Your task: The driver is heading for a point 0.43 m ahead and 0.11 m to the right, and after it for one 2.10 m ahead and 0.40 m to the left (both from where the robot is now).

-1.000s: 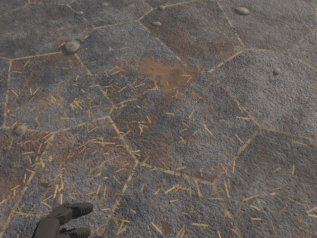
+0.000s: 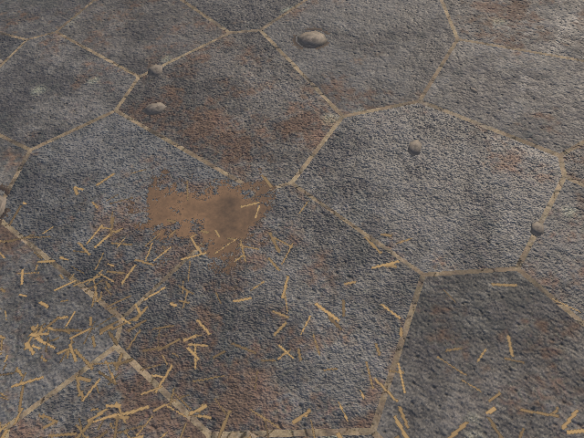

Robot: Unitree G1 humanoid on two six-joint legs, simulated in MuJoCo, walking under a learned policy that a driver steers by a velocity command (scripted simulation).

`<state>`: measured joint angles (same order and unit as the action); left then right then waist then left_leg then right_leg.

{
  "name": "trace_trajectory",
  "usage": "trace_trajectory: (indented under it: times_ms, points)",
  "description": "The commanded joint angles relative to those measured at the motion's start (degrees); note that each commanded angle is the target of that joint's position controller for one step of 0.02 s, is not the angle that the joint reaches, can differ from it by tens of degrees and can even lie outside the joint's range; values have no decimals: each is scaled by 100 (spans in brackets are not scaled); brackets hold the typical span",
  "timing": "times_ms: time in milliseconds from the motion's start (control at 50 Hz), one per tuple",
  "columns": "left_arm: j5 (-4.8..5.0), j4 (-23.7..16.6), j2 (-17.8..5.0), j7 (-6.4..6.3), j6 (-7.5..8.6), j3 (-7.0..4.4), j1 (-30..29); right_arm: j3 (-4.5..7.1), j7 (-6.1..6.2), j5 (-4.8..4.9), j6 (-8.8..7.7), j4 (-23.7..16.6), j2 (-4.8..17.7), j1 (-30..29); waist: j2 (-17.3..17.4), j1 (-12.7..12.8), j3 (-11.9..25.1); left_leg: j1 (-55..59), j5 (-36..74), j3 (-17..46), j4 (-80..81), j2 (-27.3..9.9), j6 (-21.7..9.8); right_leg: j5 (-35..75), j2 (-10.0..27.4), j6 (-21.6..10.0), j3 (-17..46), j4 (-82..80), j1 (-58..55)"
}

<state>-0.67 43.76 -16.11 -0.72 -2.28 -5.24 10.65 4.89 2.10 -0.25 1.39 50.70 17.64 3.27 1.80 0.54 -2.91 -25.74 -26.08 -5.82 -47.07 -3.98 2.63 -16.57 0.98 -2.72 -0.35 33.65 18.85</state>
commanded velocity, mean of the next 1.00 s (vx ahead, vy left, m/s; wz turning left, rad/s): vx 0.06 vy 0.00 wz -0.48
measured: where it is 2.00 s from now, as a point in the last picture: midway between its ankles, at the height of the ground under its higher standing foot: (435, 418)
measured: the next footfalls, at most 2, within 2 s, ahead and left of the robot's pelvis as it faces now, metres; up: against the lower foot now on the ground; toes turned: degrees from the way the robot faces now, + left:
left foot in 0.40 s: +0.09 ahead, +0.13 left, +0.00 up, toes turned -18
right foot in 0.82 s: -0.01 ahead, -0.13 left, +0.00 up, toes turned -26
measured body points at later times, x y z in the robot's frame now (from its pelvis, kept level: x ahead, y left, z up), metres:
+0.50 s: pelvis +0.01 +0.03 +0.01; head +0.05 +0.04 +0.46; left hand +0.25 +0.27 -0.10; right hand +0.05 -0.29 -0.10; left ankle +0.05 +0.14 -0.73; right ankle -0.03 -0.09 -0.67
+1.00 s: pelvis +0.02 -0.04 +0.02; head +0.02 -0.07 +0.47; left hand +0.22 +0.16 -0.08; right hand -0.01 -0.36 -0.11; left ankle +0.12 +0.09 -0.66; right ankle -0.05 -0.11 -0.73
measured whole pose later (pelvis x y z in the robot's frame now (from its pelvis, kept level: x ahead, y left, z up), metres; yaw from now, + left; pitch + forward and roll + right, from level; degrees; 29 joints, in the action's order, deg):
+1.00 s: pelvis +0.02 -0.04 +0.02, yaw -28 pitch +0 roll +1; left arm -0.1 42.3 -14.6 -0.5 2.4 -2.6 18.1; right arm 4.8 -0.9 1.1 -2.1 50.5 19.4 9.2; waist 2.4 0.6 -0.6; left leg -29.8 -14.2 -1.0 -55.3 -4.2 -0.3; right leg -12.7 -0.9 -2.8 1.0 18.8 6.7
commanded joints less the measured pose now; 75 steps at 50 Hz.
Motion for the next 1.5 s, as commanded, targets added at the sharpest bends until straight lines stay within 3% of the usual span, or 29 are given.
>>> trace_trajectory:
  times_ms: [20, 40, 100, 280, 360, 380, 400, 420, 440, 460, 500, 640, 740, 780, 800, 820, 840, 860, 880, 960, 1120, 1260, 1320, 1340, 1360, 1380, 1400, 1440, 1500]
  points:
    - [-5, -402, -1271, -69, 285, -318, -50, 166, 50, 58, -87, -450, 549, -280, -993, -40, 678, -1433, -106, 872, -1643, 215, -42, 2180, 1455, -1171, 2000, -1586, -1225]
    - [105, -454, -1046, -95, 286, -242, -268, 207, 96, 2, -73, -349, 645, -192, -919, -87, 691, -1391, 178, 891, -1610, 191, -39, 2170, 1341, -972, 1834, -1543, -1184]
    - [102, -471, -875, -163, 249, -154, -200, 204, 73, 15, -115, -354, 517, -118, -845, -145, 879, -1012, 671, 871, -1574, 375, 15, 2505, 1118, -967, 1672, -1464, -1097]
    - [117, -552, -1119, -164, 128, -225, -205, 106, -67, 99, -210, -447, 449, -239, -1126, 67, 740, 41, 578, 1013, 688, 620, 128, 1886, 966, -1031, 2463, -1298, -894]
    - [206, -661, -1084, -184, 49, -185, -513, 135, -163, 118, -315, -340, 511, 325, -1116, -258, 844, 1013, 1351, 938, 2350, 656, -44, 2186, 654, -713, 2757, -877, -882]
    - [214, -692, -971, -208, 24, -149, -471, 189, -169, 82, -321, -278, 677, 538, -925, -293, 915, 1642, 1973, 1083, 2786, 320, -176, 1616, 407, -455, 2602, -607, -526]
    - [164, -702, -628, -199, 18, -65, -195, 266, -134, -22, -282, -294, 1063, 635, 256, -89, 1100, 2408, 2691, 2114, 2903, -856, -595, -42, -220, -123, 1846, 583, 269]
    - [211, -873, -718, -183, 73, -119, -88, 293, -135, -201, -243, -317, 1335, 493, 1559, 90, 798, 2281, 3683, 3491, 3058, -1830, -1648, -2095, -983, 178, 989, 1600, 1468]
    - [133, -756, -1229, -156, 120, -253, 11, 209, -114, -212, -266, -503, 1012, 231, 1013, 76, 732, 2050, 3683, 3404, 3068, -2084, -1976, -1998, -508, 369, 1098, 2798, 1548]
    - [185, -627, -1387, -131, 98, -341, 81, 129, -73, -161, -264, -609, 709, -80, 657, 181, 640, 1909, 3446, 2740, 2985, -1695, -1739, -1567, -417, 435, 1044, 3223, 1510]
    - [158, -497, -1119, -157, -22, -306, 168, 72, -17, 6, -237, -678, 540, -287, 527, 159, 408, 1927, 2906, 1956, 2951, -1161, -1375, -912, -319, 624, 911, 3620, 1728]
    - [177, -979, -631, -43, -5, -52, -468, 130, 84, -19, -83, -552, 896, 340, 727, -346, 551, 2540, 3346, 1116, 3015, -1206, -1589, -600, 134, 871, 247, 2014, 1415]
    - [153, -914, -688, 41, -15, -30, -186, 177, -88, 130, -51, -525, 1116, 273, 819, -221, 567, 2126, 3546, 928, 2757, -1276, -1490, -412, -17, 585, -147, 466, 152]
    - [161, -683, -644, 87, -22, -44, 275, 132, -136, 252, -64, -460, 1012, 262, 651, 39, 645, 1590, 2147, 795, 2511, -1141, -1187, 366, -186, 265, -346, -775, -918]
    - [188, -555, -732, 65, -27, -89, 540, 30, -189, 204, -104, -354, 702, 464, 328, 117, 731, 981, 1154, 572, 2133, -911, -884, 418, -167, 92, -174, -1062, -1766]
    - [201, -490, -1082, -9, -20, -169, 983, -160, -287, -34, -167, -428, 141, 442, -979, 172, 956, -50, -305, -64, 582, -373, -370, 530, 993, -262, 1385, -1377, -2664]
    - [90, -553, -1657, 40, 86, -256, 1172, -121, -271, 8, -246, -762, 289, -19, -1810, 392, 740, -1475, -1218, 20, -561, 312, -184, -657, 2168, -1341, 3320, -2016, -2421]
    - [13, -550, -1365, 87, 267, -182, 1101, 22, -250, 150, -310, -803, 761, -309, -1199, 538, 507, -1674, -892, 624, -1275, 41, -234, -1659, 2089, -1543, 3498, -2361, -2070]
    - [16, -517, -1155, 76, 387, -110, 824, 83, -272, 247, -336, -785, 871, -236, -1307, 331, 124, -1816, -343, 722, -1341, -123, -349, -2197, 1848, -1286, 3057, -2480, -1834]
    - [43, -524, -822, -19, 584, 15, 491, 116, -299, 129, -473, -429, 723, 114, -1005, 64, -99, -1626, 1330, 728, -973, -229, -340, -870, 1227, -811, 1928, -2752, -1684]
    - [104, -211, -982, -15, 685, -59, 913, -39, -368, 115, -558, -591, 383, -416, -793, 272, -206, -1359, 2611, 645, 857, -76, -8, 240, 1181, -867, 1068, -2872, -1639]
    - [198, 110, -1073, -10, 597, -116, 1198, -130, -542, 158, -693, -850, 475, -683, -791, 269, -353, -862, 2192, 557, 1684, 49, -404, 1086, 1481, -795, 911, -2474, -2000]
    - [171, 126, -1034, -30, 509, -81, 1070, 82, -476, 152, -715, -492, 866, 685, -782, -468, 529, 1173, 2025, 178, 1913, 487, -774, 3579, 1074, -481, 451, -778, -1847]
    - [94, 53, -808, -49, 498, 30, 1163, 193, -419, 122, -708, -282, 1180, 1692, -425, -863, 1366, 2833, 1833, 869, 1744, -137, -1072, 2978, 772, -257, 207, 792, -931]
    - [90, -140, -168, -20, 615, 204, 1708, 315, -404, 25, -671, -160, 1770, 2252, 1306, -595, 2089, 4644, 348, 3793, 2399, -1627, -1987, -51, -292, 233, 59, 3094, 1313]
    - [171, -119, -555, -20, 759, 144, 1394, 158, -443, 129, -700, -163, 1253, 2155, 1237, -741, 2138, 4593, -513, 5032, 3298, -1730, -2084, -1553, -366, 220, 843, 3907, 2014]
    - [316, -256, -892, 33, 846, 46, 979, 67, -435, 139, -698, -236, 1017, 1681, 974, -624, 1282, 4019, -537, 4279, 3329, -1621, -1864, -1215, 20, 121, 752, 4202, 2580]
    - [188, -354, -841, 29, 933, 63, 460, -18, -421, 54, -661, -439, 715, 1058, 179, -370, 496, 2611, 501, 3135, 3448, -1160, -1682, -335, 503, 36, 501, 3620, 2362]
    - [56, -337, -614, 39, 838, 68, 631, -58, -381, 21, -681, -549, 603, 870, 287, -31, 342, 1735, 1474, 2512, 3830, -796, -1759, 177, 664, 171, 499, 2912, 1712]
